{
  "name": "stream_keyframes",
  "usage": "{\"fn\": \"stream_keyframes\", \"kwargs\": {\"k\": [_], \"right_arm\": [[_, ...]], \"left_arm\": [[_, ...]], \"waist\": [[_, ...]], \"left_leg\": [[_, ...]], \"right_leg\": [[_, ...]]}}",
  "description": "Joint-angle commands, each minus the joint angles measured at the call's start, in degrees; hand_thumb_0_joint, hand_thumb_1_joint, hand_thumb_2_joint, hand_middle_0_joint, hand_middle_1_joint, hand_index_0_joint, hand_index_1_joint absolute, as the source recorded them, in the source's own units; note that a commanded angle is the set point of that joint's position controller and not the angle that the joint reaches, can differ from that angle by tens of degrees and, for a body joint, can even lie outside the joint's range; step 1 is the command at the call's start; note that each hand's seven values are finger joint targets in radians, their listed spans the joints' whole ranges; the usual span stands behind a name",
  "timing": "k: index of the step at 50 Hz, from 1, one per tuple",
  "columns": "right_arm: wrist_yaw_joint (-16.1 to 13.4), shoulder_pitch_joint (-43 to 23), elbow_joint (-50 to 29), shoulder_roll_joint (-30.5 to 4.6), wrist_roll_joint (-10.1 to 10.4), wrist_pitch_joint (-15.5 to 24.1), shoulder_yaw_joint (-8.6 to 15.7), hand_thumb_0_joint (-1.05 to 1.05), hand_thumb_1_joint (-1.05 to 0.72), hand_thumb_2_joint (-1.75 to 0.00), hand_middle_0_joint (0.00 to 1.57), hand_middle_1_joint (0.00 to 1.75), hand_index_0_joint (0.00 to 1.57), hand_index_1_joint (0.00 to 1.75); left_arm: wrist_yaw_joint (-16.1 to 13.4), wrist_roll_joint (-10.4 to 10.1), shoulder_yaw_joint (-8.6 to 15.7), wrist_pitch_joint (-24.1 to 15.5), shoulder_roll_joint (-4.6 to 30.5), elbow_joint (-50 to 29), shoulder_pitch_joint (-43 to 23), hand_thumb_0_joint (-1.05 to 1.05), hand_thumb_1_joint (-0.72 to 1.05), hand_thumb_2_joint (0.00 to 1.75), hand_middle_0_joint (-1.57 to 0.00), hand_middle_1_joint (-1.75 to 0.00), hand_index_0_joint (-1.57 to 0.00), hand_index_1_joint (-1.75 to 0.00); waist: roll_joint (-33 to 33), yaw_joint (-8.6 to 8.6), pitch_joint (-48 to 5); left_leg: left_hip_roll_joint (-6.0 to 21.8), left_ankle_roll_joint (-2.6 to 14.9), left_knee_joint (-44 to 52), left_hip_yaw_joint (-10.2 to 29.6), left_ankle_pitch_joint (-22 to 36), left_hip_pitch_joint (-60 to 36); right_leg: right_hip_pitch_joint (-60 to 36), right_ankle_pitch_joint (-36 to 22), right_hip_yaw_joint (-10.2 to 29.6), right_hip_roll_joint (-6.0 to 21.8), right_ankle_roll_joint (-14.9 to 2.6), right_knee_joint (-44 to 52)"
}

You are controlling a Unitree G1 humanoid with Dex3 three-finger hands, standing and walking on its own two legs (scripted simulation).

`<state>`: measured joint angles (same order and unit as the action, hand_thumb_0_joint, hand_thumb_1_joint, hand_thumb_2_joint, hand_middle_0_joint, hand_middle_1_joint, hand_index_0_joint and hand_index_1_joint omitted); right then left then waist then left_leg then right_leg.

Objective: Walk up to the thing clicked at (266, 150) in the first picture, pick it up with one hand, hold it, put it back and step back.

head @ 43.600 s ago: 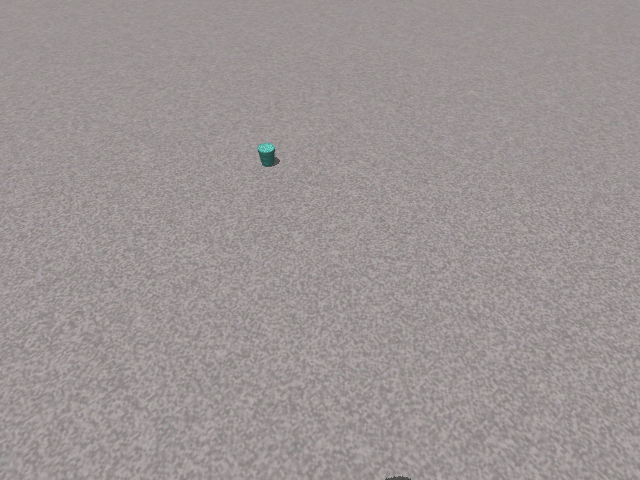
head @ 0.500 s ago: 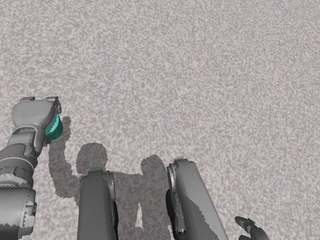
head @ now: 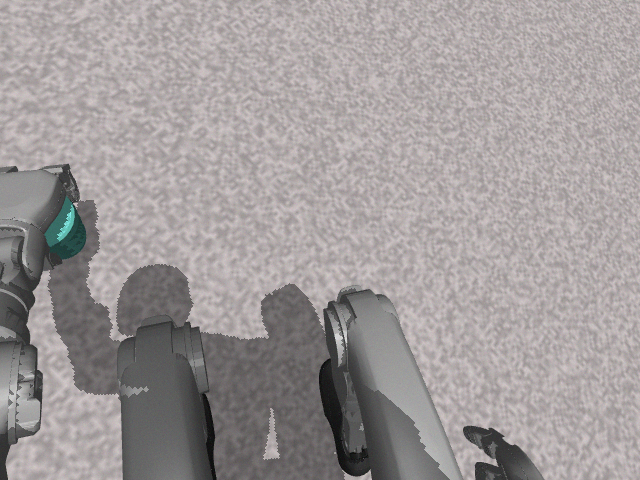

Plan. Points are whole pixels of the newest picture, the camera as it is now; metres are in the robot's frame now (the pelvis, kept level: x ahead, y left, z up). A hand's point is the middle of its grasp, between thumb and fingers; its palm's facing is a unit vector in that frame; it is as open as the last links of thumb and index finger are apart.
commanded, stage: crouch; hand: left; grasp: from above
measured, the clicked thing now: (49, 229) +0.46 +0.30 -0.20
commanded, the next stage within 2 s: lower in 0.38 s
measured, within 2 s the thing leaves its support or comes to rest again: rests again in 1.32 s
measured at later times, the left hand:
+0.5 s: hand (51, 230) +0.46 +0.29 -0.20, palm faces -0.45 -0.04 -0.89, open 10.4 cm
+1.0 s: hand (69, 237) +0.47 +0.29 -0.26, palm faces -0.46 -0.06 -0.89, open 10.4 cm
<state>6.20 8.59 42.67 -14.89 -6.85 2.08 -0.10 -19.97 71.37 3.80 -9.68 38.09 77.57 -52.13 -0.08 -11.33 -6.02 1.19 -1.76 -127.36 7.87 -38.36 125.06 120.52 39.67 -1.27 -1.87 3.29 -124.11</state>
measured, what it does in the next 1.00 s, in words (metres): lowers itself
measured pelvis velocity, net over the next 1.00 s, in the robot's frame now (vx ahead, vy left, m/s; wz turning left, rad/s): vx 0.00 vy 0.00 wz -0.06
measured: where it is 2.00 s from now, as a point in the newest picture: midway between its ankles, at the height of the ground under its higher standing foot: (276, 453)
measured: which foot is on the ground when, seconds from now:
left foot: down 0.00-1.00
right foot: down 0.00-1.00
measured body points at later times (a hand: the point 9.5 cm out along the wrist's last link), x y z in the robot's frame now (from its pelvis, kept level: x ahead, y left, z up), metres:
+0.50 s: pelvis +0.00 +0.00 -0.04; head +0.23 +0.06 +0.34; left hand +0.48 +0.29 -0.15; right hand +0.05 -0.27 -0.15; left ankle +0.08 +0.13 -0.35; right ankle +0.09 -0.14 -0.35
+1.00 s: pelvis +0.00 +0.00 -0.07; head +0.25 +0.08 +0.29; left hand +0.49 +0.29 -0.21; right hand +0.04 -0.27 -0.16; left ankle +0.08 +0.13 -0.35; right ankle +0.09 -0.14 -0.35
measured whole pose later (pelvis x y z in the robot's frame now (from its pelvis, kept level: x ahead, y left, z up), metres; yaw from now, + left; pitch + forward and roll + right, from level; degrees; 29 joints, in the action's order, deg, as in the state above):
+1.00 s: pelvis +0.00 +0.00 -0.07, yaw -3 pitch +33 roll -9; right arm 7.8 7.2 42.3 -15.6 -10.4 2.8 -6.8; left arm -25.5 74.9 6.8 -13.5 47.2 87.9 -56.8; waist 3.0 -15.5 0.2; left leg 0.3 -2.6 -141.1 11.7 -39.3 134.9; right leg 129.3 40.0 -3.3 -3.3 3.8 -135.9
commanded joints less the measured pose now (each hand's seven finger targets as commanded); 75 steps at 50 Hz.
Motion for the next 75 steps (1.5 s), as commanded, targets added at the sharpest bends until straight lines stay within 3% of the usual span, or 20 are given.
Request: {"fn": "stream_keyframes", "kwargs": {"k": [1,5,9,10,15,25,29,31,47,50,56,58,62,64,68,70,71,73,74,75], "right_arm": [[-0.3,11.4,-0.6,-12.6,0.0,0.6,4.2,0.0,-0.92,-0.91,0.2,0.3,0.2,0.3],[0.0,11.3,-0.4,-12.8,-0.3,0.6,3.4,0.0,-0.92,-0.91,0.2,0.3,0.2,0.3],[-0.1,10.9,-0.4,-13.0,-0.3,0.3,2.9,0.0,-0.92,-0.91,0.2,0.3,0.2,0.3],[0.0,11.0,-0.5,-13.2,-0.4,0.3,2.8,0.0,-0.92,-0.9,0.2,0.3,0.2,0.3],[-0.3,10.9,-0.1,-13.5,-0.4,0.3,2.1,0.0,-0.92,-0.9,0.2,0.3,0.2,0.3],[-0.1,11.2,0.0,-13.8,-0.5,0.1,1.2,0.0,-0.92,-0.91,0.2,0.3,0.2,0.3],[0.1,11.1,0.1,-14.0,-0.9,0.3,0.4,0.0,-0.92,-0.9,0.2,0.3,0.2,0.3],[0.1,11.2,0.0,-14.2,-1.1,0.5,-0.1,0.0,-0.92,-0.9,0.2,0.3,0.2,0.3],[1.1,10.7,-0.4,-15.7,-3.5,1.0,-1.8,0.0,-0.92,-0.9,0.2,0.3,0.2,0.3],[1.5,10.6,-0.4,-15.8,-3.9,1.4,-2.4,0.0,-0.91,-0.9,0.2,0.3,0.2,0.3],[1.8,10.2,-0.4,-16.2,-4.3,2.1,-3.1,0.0,-0.91,-0.9,0.2,0.3,0.2,0.3],[1.9,10.9,-0.7,-17.1,-4.7,2.3,-3.4,0.0,-0.91,-0.9,0.2,0.3,0.2,0.3],[2.2,10.0,-0.7,-17.0,-5.2,2.8,-4.0,0.0,-0.91,-0.9,0.2,0.3,0.2,0.3],[2.3,10.3,-0.7,-17.5,-5.6,2.8,-4.2,0.0,-0.91,-0.9,0.2,0.3,0.2,0.3],[2.7,9.2,-0.9,-17.3,-5.8,3.5,-5.0,0.0,-0.91,-0.9,0.2,0.3,0.2,0.3],[2.9,9.0,-0.9,-17.8,-5.9,3.8,-5.3,0.0,-0.91,-0.9,0.2,0.3,0.2,0.3],[2.8,9.3,-1.4,-18.6,-5.9,3.9,-5.1,0.0,-0.91,-0.9,0.2,0.3,0.2,0.3],[3.1,9.3,-1.1,-18.1,-6.4,4.0,-5.5,0.0,-0.91,-0.9,0.2,0.3,0.2,0.3],[3.0,9.5,-0.9,-18.5,-6.5,3.9,-5.3,0.0,-0.91,-0.9,0.2,0.3,0.2,0.3],[3.1,8.3,-1.7,-18.1,-6.2,4.0,-5.6,0.0,-0.91,-0.9,0.2,0.3,0.2,0.3]], "left_arm": [[-2.3,-0.6,2.2,-0.7,15.5,-7.2,-20.8,0.0,0.38,1.02,-0.69,-1.18,-0.75,-1.12],[-2.2,-0.6,2.1,-1.3,16.3,-4.4,-21.1,0.0,0.41,1.0,-0.7,-1.17,-0.76,-1.1],[-2.4,-0.2,2.3,-1.7,17.5,-3.9,-21.5,0.0,0.4,0.96,-0.7,-1.15,-0.76,-1.09],[-2.3,-0.2,2.0,-1.8,16.8,-4.2,-22.7,0.0,0.4,1.0,-0.7,-1.16,-0.76,-1.1],[-2.8,-0.1,2.3,-1.8,18.8,-2.8,-22.9,0.0,0.39,0.99,-0.7,-1.14,-0.75,-1.08],[-2.8,0.2,1.7,-1.9,18.7,-3.8,-24.5,0.0,0.37,1.02,-0.74,-1.09,-0.77,-1.05],[-2.9,-0.2,0.9,-2.0,17.7,1.4,-22.3,0.0,0.34,1.01,-0.72,-1.08,-0.75,-1.05],[-3.2,0.2,1.6,-2.6,19.7,0.4,-23.7,0.0,0.35,1.0,-0.72,-1.09,-0.75,-1.05],[-8.1,2.4,5.4,-3.8,24.7,2.2,-22.4,0.0,0.46,1.06,-0.78,-1.15,-0.82,-1.11],[-8.0,2.5,3.8,-3.6,23.4,3.7,-23.0,0.0,0.44,1.06,-0.78,-1.1,-0.81,-1.06],[-8.6,2.0,3.8,-3.6,23.6,6.7,-21.4,0.0,0.44,1.02,-0.76,-1.11,-0.8,-1.06],[-9.1,2.1,5.8,-4.1,26.5,5.2,-22.7,0.0,0.44,1.05,-0.77,-1.11,-0.81,-1.06],[-9.8,2.5,4.9,-4.3,25.5,6.4,-21.9,0.0,0.47,1.06,-0.79,-1.12,-0.83,-1.07],[-10.5,2.8,6.9,-4.4,28.2,7.1,-21.1,0.0,0.49,1.07,-0.8,-1.13,-0.84,-1.09],[-11.0,2.5,4.4,-4.3,25.4,8.5,-22.2,0.0,0.48,1.06,-0.8,-1.1,-0.84,-1.06],[-11.4,2.6,5.0,-4.2,27.2,8.0,-21.6,0.0,0.49,1.05,-0.81,-1.09,-0.84,-1.05],[-11.8,2.6,7.0,-4.3,29.8,7.4,-21.5,0.0,0.5,1.04,-0.81,-1.09,-0.85,-1.05],[-12.1,3.1,5.8,-4.1,28.1,8.5,-20.2,0.0,0.52,1.05,-0.83,-1.08,-0.87,-1.04],[-12.5,3.0,7.1,-3.9,29.5,8.7,-20.3,0.0,0.51,1.02,-0.81,-1.08,-0.86,-1.04],[-12.4,2.9,5.2,-3.9,27.2,10.1,-21.0,0.0,0.5,1.04,-0.82,-1.07,-0.86,-1.03]], "waist": [[-14.1,-0.01,-40.4],[-13.1,-0.87,-36.4],[-15.0,-0.16,-37.8],[-14.7,-1.31,-37.6],[-14.8,-0.71,-36.0],[-16.0,-1.6,-37.0],[-13.2,-2.92,-32.7],[-14.2,-3.04,-33.4],[-18.7,-3.7,-34.2],[-18.7,-5.2,-31.9],[-17.5,-5.39,-31.0],[-17.4,-6.0,-31.3],[-19.2,-6.34,-31.5],[-19.4,-6.37,-31.5],[-20.1,-7.25,-28.1],[-21.1,-6.7,-28.6],[-19.8,-6.57,-29.7],[-20.4,-6.97,-29.8],[-20.1,-7.07,-30.8],[-19.7,-7.35,-29.0]], "left_leg": [[-0.7,2.94,11.4,-6.6,9.3,-29.3],[-0.9,3.26,10.0,-6.8,7.5,-24.9],[-0.9,2.89,9.5,-6.4,7.2,-25.6],[-0.9,3.01,9.0,-6.2,6.6,-24.7],[-1.0,3.0,8.1,-6.2,6.2,-24.0],[-0.9,2.99,5.8,-5.8,7.8,-23.7],[-0.9,3.23,4.7,-5.5,7.1,-20.7],[-1.0,3.1,4.0,-5.3,7.8,-21.2],[-0.7,2.76,0.3,-4.7,10.5,-20.9],[-0.5,2.84,-0.3,-4.2,9.4,-19.8],[-0.4,2.86,-1.5,-3.8,8.8,-18.7],[-0.4,2.94,-2.2,-3.7,10.7,-18.5],[-0.1,2.63,-2.5,-3.3,11.1,-20.2],[-0.2,2.66,-2.6,-3.2,11.6,-19.3],[-0.1,2.56,-2.7,-2.9,9.0,-18.7],[0.0,2.53,-2.5,-2.7,8.8,-19.0],[0.1,2.67,-3.1,-2.7,10.0,-19.0],[0.1,2.59,-3.5,-2.9,11.3,-18.7],[0.3,2.55,-3.4,-2.5,11.8,-19.3],[0.2,2.52,-3.2,-2.3,10.2,-18.2]], "right_leg": [[-17.0,-12.0,-5.5,-1.4,-5.2,11.9],[-15.6,-10.6,-5.8,-1.4,-5.07,10.9],[-14.3,-10.1,-6.4,-1.6,-5.45,8.9],[-13.3,-9.6,-6.7,-1.6,-5.32,8.7],[-12.0,-9.2,-6.8,-1.6,-5.37,7.9],[-11.1,-11.4,-7.4,-1.9,-5.26,6.1],[-10.4,-11.0,-7.9,-1.9,-5.02,5.7],[-11.0,-11.5,-8.0,-1.9,-4.98,5.0],[-10.0,-14.4,-9.2,-2.2,-4.59,1.0],[-9.1,-14.0,-9.6,-2.5,-4.66,0.6],[-9.1,-13.5,-10.0,-2.8,-4.55,0.0],[-10.6,-15.5,-10.3,-2.7,-4.28,-0.1],[-10.2,-15.9,-10.7,-3.1,-4.42,-0.8],[-11.3,-16.5,-10.8,-3.2,-4.35,-1.2],[-8.3,-13.9,-11.3,-3.3,-4.68,-1.1],[-9.3,-13.9,-11.2,-3.6,-4.58,-1.1],[-10.3,-15.1,-11.5,-3.5,-4.35,-1.0],[-11.9,-16.6,-11.3,-3.5,-4.31,-1.5],[-11.8,-17.1,-11.5,-3.7,-4.23,-1.7],[-9.4,-15.5,-11.6,-3.7,-4.51,-2.0]]}}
